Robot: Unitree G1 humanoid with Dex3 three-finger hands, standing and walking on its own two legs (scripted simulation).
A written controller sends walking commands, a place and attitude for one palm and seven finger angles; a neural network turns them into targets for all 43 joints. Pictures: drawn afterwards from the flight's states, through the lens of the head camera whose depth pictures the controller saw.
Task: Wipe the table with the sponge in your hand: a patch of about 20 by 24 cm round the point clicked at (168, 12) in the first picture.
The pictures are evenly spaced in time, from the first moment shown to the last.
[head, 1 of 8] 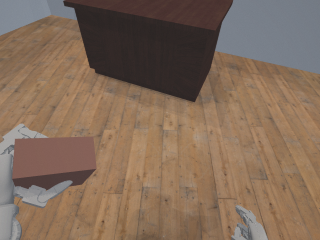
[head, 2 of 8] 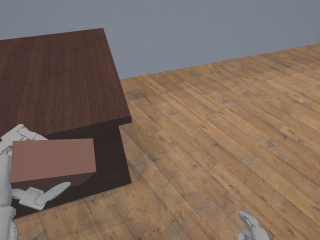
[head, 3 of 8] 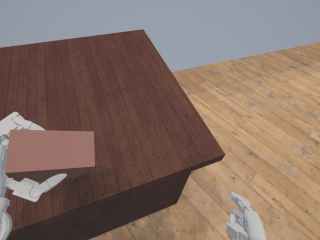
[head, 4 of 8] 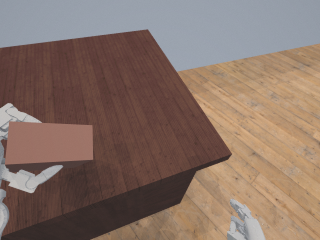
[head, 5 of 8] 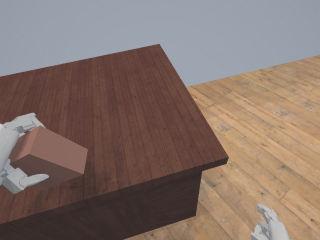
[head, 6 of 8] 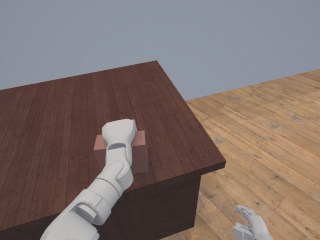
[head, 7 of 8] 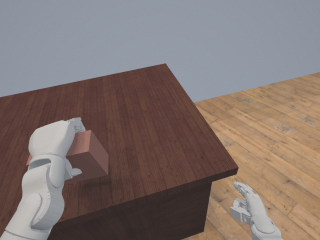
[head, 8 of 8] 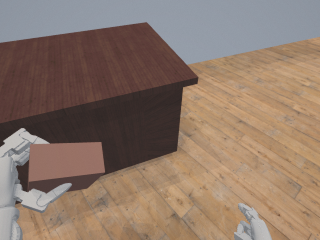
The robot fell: no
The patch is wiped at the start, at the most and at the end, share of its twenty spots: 0.00 1.00 1.00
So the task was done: yes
